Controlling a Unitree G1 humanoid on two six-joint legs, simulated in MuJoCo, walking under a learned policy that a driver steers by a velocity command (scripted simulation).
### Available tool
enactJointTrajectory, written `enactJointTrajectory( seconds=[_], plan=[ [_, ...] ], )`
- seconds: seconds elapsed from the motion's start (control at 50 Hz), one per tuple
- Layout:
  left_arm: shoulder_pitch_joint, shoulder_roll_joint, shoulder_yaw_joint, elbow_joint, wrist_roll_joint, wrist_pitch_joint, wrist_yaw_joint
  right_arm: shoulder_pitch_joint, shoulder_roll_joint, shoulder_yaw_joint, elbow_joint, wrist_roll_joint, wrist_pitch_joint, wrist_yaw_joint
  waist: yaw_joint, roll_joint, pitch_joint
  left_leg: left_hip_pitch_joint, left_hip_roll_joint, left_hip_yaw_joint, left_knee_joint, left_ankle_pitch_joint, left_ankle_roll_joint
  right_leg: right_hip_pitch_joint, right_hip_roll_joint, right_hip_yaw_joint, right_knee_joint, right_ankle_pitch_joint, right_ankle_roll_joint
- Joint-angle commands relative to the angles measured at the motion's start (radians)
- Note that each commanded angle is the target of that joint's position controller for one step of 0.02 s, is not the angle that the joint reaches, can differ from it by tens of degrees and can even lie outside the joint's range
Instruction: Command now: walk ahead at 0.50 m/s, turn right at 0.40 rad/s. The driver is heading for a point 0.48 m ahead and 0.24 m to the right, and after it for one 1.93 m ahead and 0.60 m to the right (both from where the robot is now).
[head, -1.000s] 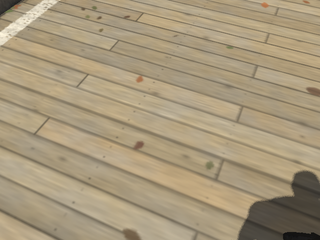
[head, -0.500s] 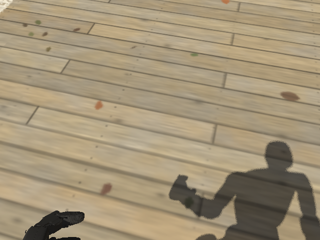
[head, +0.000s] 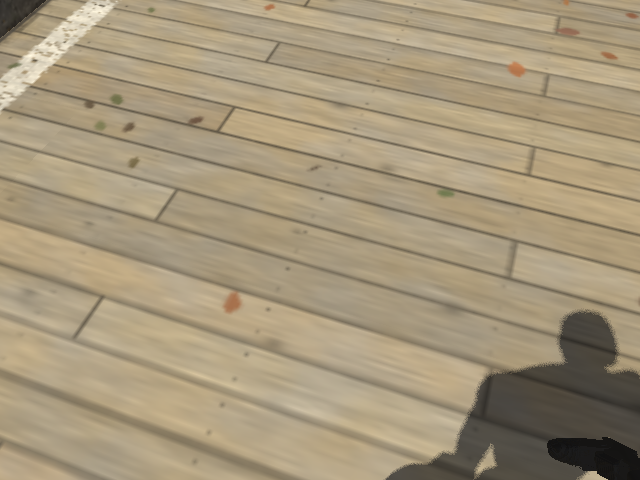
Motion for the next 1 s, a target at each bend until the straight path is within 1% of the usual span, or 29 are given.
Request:
enactJointTrajectory(
  seconds=[0.02, 0.04, 0.06, 0.08, 0.1, 0.12, 0.14, 0.18, 0.24, 0.34, 0.4, 0.44, 0.48, 0.5, 0.52, 0.54, 0.56, 0.58, 0.6, 0.62, 0.64, 0.68, 0.74, 0.8, 0.84, 0.9, 0.96, 0.98, 1.0],
  plan=[
    [-0.048, 0.065, 0.002, -0.089, 0.027, -0.004, 0.005, 0.340, -0.254, -0.091, 0.014, -0.019, -0.018, -0.020, -0.221, 0.005, -0.257, 0.566, 0.188, -0.169, 0.015, -0.061, 0.105, -0.269, -0.113, 0.080, 0.442, 0.239, -0.083],
    [0.076, -0.018, -0.020, -0.124, 0.004, -0.022, 0.005, 0.383, -0.326, -0.109, 0.036, -0.026, -0.003, -0.017, -0.157, 0.300, -0.362, 0.844, 0.390, -0.596, -0.089, -0.279, 0.244, -0.634, 0.019, 0.002, 0.761, -0.206, -0.027],
    [0.046, 0.089, 0.003, -0.103, -0.020, -0.028, 0.007, 0.368, -0.219, -0.083, 0.024, -0.018, -0.002, -0.014, -0.189, 0.207, -0.311, 0.795, 0.369, -0.652, -0.156, -0.436, 0.236, -0.740, -0.035, 0.098, 0.895, -0.209, -0.022],
    [-0.039, 0.144, 0.021, -0.121, -0.028, -0.026, 0.007, 0.314, -0.161, -0.066, 0.019, -0.013, -0.002, -0.016, -0.192, 0.135, -0.187, 0.688, 0.337, -0.490, -0.167, -0.418, 0.194, -0.779, -0.073, 0.093, 0.919, -0.118, -0.027],
    [-0.075, 0.135, 0.023, -0.127, -0.020, -0.022, 0.010, 0.253, -0.135, -0.057, 0.017, -0.016, -0.003, -0.015, -0.165, 0.078, -0.128, 0.577, 0.296, -0.375, -0.186, -0.311, 0.173, -0.747, -0.112, 0.074, 0.901, -0.036, -0.021],
    [-0.098, 0.125, 0.027, -0.133, -0.010, -0.015, 0.009, 0.209, -0.105, -0.049, 0.021, -0.018, -0.001, -0.015, -0.145, 0.077, -0.073, 0.489, 0.260, -0.287, -0.214, -0.226, 0.165, -0.724, -0.137, 0.074, 0.855, 0.020, -0.015],
    [-0.090, 0.108, 0.030, -0.136, -0.010, -0.004, 0.004, 0.184, -0.094, -0.046, 0.025, -0.024, -0.004, -0.017, -0.119, 0.099, -0.049, 0.423, 0.238, -0.213, -0.245, -0.171, 0.157, -0.675, -0.160, 0.075, 0.829, 0.059, -0.011],
    [-0.093, 0.070, 0.026, -0.148, -0.012, 0.016, -0.002, 0.168, -0.101, -0.053, 0.038, -0.023, -0.014, -0.019, -0.102, 0.088, -0.024, 0.363, 0.229, -0.123, -0.292, -0.087, 0.171, -0.647, -0.173, 0.058, 0.802, 0.095, 0.000],
    [-0.144, 0.052, 0.022, -0.182, -0.003, 0.031, -0.003, 0.175, -0.133, -0.066, 0.061, -0.023, -0.020, -0.026, -0.100, 0.043, 0.009, 0.359, 0.235, -0.021, -0.327, 0.005, 0.189, -0.694, -0.180, 0.060, 0.703, 0.186, 0.017],
    [-0.282, 0.028, 0.008, -0.232, -0.001, 0.020, -0.034, 0.201, -0.175, -0.078, 0.083, -0.017, -0.004, -0.037, -0.147, 0.016, 0.046, 0.399, 0.214, 0.141, -0.336, 0.060, 0.166, -0.662, -0.162, -0.013, 0.434, 0.389, 0.004],
    [-0.366, 0.028, 0.005, -0.273, -0.001, 0.021, -0.050, 0.244, -0.199, -0.087, 0.103, -0.003, 0.013, -0.038, -0.173, 0.007, 0.074, 0.476, 0.238, 0.183, -0.318, 0.080, 0.152, -0.669, -0.150, -0.052, 0.341, 0.371, -0.020],
    [-0.391, 0.042, 0.009, -0.297, -0.001, 0.023, -0.059, 0.256, -0.216, -0.093, 0.112, 0.009, 0.028, -0.038, -0.167, 0.014, 0.079, 0.538, 0.255, 0.207, -0.272, 0.168, 0.136, -0.663, -0.133, -0.078, 0.304, 0.306, -0.047],
    [-0.352, 0.073, 0.026, -0.304, 0.003, 0.029, -0.061, 0.244, -0.246, -0.103, 0.109, 0.019, 0.040, -0.042, -0.123, 0.045, 0.031, 0.572, 0.255, 0.240, -0.148, 0.480, 0.116, -0.560, -0.074, -0.131, 0.293, 0.207, -0.086],
    [-0.271, 0.103, 0.043, -0.289, 0.003, 0.033, -0.059, 0.236, -0.258, -0.107, 0.106, 0.025, 0.048, -0.043, -0.071, 0.055, -0.023, 0.568, 0.244, 0.258, -0.017, 0.628, 0.104, -0.447, -0.031, -0.159, 0.285, 0.170, -0.112],
    [-0.117, 0.147, 0.072, -0.249, -0.001, 0.037, -0.050, 0.220, -0.250, -0.103, 0.101, 0.029, 0.054, -0.045, 0.018, 0.036, -0.103, 0.497, 0.209, 0.288, 0.187, 0.654, 0.076, -0.230, 0.018, -0.173, 0.223, 0.223, -0.147],
    [0.052, 0.226, 0.108, -0.204, -0.004, 0.048, -0.030, 0.237, -0.206, -0.085, 0.087, 0.005, 0.049, -0.048, 0.085, -0.057, -0.192, 0.256, 0.168, 0.289, 0.488, 0.376, 0.028, 0.082, -0.048, -0.021, 0.204, 0.240, -0.199],
    [-0.001, 0.338, 0.117, -0.216, -0.012, 0.039, -0.023, 0.321, -0.055, -0.038, 0.025, -0.038, 0.025, -0.037, -0.054, -0.332, -0.254, -0.194, -0.041, 0.200, 0.833, -0.550, -0.034, 0.362, -0.300, 0.555, 0.094, 0.065, -0.375],
    [0.021, 0.259, 0.090, -0.254, -0.004, 0.017, -0.033, 0.230, -0.133, -0.045, 0.016, -0.002, -0.014, -0.023, 0.019, -0.201, -0.380, -0.293, -0.057, -0.039, 0.939, -0.594, -0.019, 0.402, -0.373, 0.791, -0.056, -0.071, -0.414],
    [-0.011, 0.201, 0.071, -0.239, 0.005, 0.000, -0.039, 0.135, -0.182, -0.059, -0.015, 0.036, -0.032, -0.016, 0.027, -0.143, -0.234, -0.373, -0.014, -0.041, 0.922, -0.490, 0.002, 0.315, -0.352, 0.656, -0.080, 0.004, -0.361],
    [-0.062, 0.178, 0.063, -0.239, 0.003, -0.009, -0.039, 0.128, -0.169, -0.053, -0.015, 0.025, -0.042, -0.021, -0.016, -0.079, -0.150, -0.339, 0.029, -0.039, 0.836, -0.400, 0.016, 0.174, -0.307, 0.530, -0.072, 0.106, -0.326],
    [-0.143, 0.151, 0.054, -0.254, 0.009, -0.010, -0.036, 0.133, -0.171, -0.058, -0.001, -0.003, -0.042, -0.031, -0.063, -0.051, -0.090, -0.269, 0.056, -0.038, 0.754, -0.350, 0.006, 0.036, -0.268, 0.428, -0.067, 0.296, -0.297],
    [-0.207, 0.134, 0.046, -0.283, 0.028, -0.010, -0.026, 0.171, -0.183, -0.068, 0.007, -0.020, -0.015, -0.033, -0.117, -0.068, -0.074, -0.140, 0.072, -0.038, 0.687, -0.321, -0.020, -0.116, -0.231, 0.316, -0.071, 0.629, -0.286],
    [-0.190, 0.172, 0.058, -0.267, 0.022, -0.006, -0.003, 0.162, -0.130, -0.056, -0.001, -0.034, 0.017, -0.041, -0.129, -0.056, -0.076, -0.094, 0.031, -0.001, 0.551, -0.248, -0.070, -0.215, -0.185, 0.199, -0.054, 0.872, -0.279],
    [-0.166, 0.176, 0.061, -0.250, 0.006, 0.021, 0.019, 0.077, -0.098, -0.041, -0.025, -0.030, 0.026, -0.038, -0.099, -0.101, -0.091, -0.043, -0.024, 0.008, 0.335, -0.071, -0.085, -0.247, -0.119, 0.144, -0.013, 0.825, -0.220],
    [-0.146, 0.176, 0.062, -0.242, 0.003, 0.038, 0.029, 0.020, -0.097, -0.037, -0.040, -0.021, 0.028, -0.028, -0.073, -0.124, -0.104, -0.002, -0.056, 0.003, 0.219, 0.026, -0.083, -0.242, -0.113, 0.170, 0.009, 0.734, -0.187],
    [-0.129, 0.169, 0.061, -0.231, 0.004, 0.054, 0.035, -0.023, -0.122, -0.045, -0.059, -0.016, 0.030, -0.020, -0.060, -0.137, -0.100, 0.003, -0.076, -0.035, 0.118, 0.004, -0.073, -0.181, -0.135, 0.266, 0.065, 0.626, -0.171],
    [-0.172, 0.150, 0.056, -0.249, 0.005, 0.059, 0.040, 0.021, -0.157, -0.063, -0.057, -0.020, 0.015, -0.017, -0.095, -0.168, -0.096, 0.055, -0.075, -0.053, 0.010, -0.043, -0.035, -0.127, -0.134, 0.369, 0.167, 0.548, -0.150],
    [-0.197, 0.134, 0.050, -0.261, 0.003, 0.058, 0.040, 0.062, -0.164, -0.068, -0.051, -0.027, 0.006, -0.021, -0.125, -0.158, -0.110, 0.150, -0.047, -0.047, -0.079, 0.085, -0.007, -0.145, -0.092, 0.361, 0.237, 0.497, -0.119],
    [-0.188, 0.083, 0.033, -0.284, 0.019, 0.053, 0.038, 0.114, -0.219, -0.078, -0.055, -0.046, 0.004, -0.031, -0.128, -0.054, -0.203, 0.353, 0.115, -0.169, -0.055, 0.365, 0.059, -0.233, -0.020, 0.290, 0.426, 0.317, -0.072]
  ],
)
